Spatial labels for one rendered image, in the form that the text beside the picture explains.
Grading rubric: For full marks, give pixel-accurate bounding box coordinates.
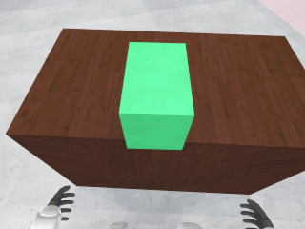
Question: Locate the pedestal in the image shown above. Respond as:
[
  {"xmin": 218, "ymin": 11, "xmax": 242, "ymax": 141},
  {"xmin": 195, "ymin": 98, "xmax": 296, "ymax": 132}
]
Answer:
[{"xmin": 6, "ymin": 28, "xmax": 305, "ymax": 195}]

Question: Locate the right robot hand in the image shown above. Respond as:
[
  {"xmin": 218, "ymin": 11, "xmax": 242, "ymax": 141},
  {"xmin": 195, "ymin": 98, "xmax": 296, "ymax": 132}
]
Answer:
[{"xmin": 240, "ymin": 199, "xmax": 274, "ymax": 229}]

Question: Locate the carton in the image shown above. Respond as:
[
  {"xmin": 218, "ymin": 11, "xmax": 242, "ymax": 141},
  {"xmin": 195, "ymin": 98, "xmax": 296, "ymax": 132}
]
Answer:
[{"xmin": 119, "ymin": 42, "xmax": 194, "ymax": 150}]

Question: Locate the left robot hand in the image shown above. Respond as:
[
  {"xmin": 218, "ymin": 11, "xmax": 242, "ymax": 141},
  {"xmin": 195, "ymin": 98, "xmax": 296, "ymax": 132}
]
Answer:
[{"xmin": 48, "ymin": 185, "xmax": 75, "ymax": 221}]

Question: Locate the left robot forearm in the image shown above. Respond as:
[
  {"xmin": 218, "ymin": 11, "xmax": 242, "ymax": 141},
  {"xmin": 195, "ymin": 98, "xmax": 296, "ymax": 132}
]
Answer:
[{"xmin": 27, "ymin": 205, "xmax": 62, "ymax": 229}]

